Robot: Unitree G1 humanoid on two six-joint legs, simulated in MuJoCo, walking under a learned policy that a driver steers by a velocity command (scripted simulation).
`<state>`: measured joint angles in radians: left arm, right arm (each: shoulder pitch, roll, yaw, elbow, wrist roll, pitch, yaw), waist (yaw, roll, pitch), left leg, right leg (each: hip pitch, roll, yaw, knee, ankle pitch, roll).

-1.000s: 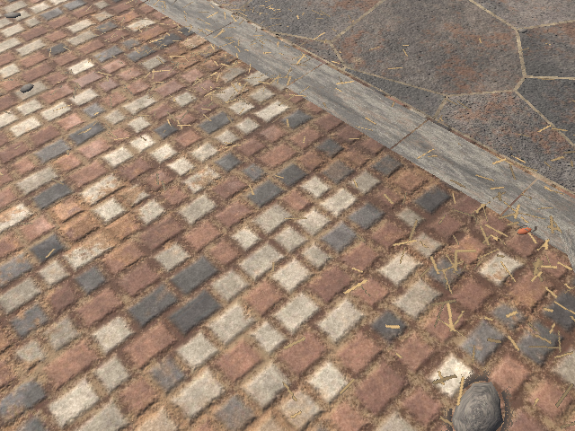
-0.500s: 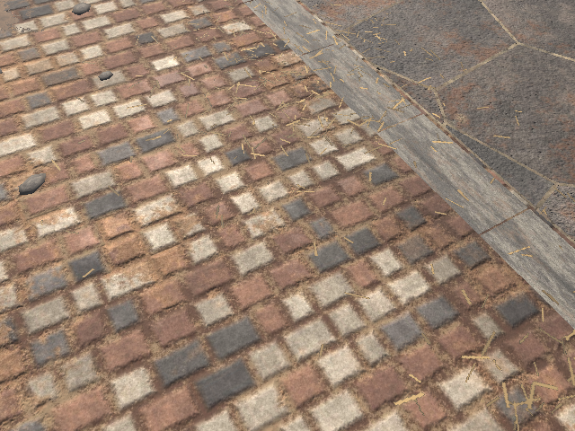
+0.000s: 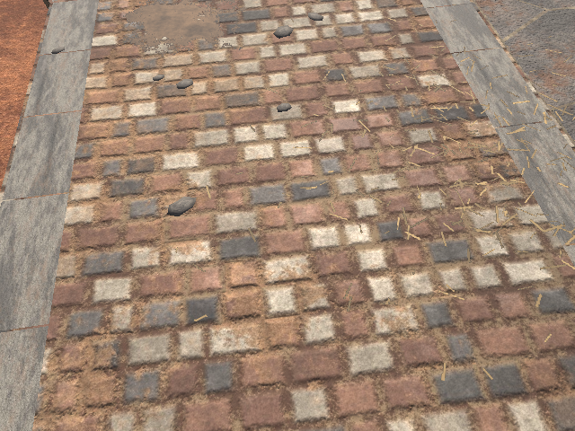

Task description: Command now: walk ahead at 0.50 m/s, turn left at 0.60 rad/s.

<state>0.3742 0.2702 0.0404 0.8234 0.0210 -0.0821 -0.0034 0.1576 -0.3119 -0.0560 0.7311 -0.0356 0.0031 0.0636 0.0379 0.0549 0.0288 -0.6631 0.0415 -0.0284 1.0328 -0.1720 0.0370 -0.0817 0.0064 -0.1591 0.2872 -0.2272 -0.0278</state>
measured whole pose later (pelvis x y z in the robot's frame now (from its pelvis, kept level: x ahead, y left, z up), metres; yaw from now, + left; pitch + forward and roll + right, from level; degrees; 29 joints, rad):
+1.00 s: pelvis +0.40 +0.04 -0.01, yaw -9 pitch +0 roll +0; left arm 0.18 0.20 0.02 0.84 0.03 -0.01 0.01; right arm 0.24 -0.22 -0.03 0.88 -0.02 0.04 -0.02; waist 0.00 0.03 0.06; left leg -0.43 0.04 -0.04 0.88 -0.38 0.00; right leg -0.29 0.08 -0.07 0.39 -0.09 -0.11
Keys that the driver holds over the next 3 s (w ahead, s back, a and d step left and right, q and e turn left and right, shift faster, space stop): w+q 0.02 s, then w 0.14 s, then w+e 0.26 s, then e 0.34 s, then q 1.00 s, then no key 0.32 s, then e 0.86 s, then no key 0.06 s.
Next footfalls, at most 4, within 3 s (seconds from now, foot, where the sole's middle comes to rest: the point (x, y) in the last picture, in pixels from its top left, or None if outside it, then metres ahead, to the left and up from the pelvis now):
0.20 left None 0.26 0.13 -0.78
0.70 right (336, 421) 0.50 -0.03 -0.78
1.20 left None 0.43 0.16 -0.78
1.70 right None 0.48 -0.04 -0.78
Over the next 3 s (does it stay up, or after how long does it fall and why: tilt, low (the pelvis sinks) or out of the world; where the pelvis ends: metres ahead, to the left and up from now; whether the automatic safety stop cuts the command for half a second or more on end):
stays up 0.40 0.00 0.00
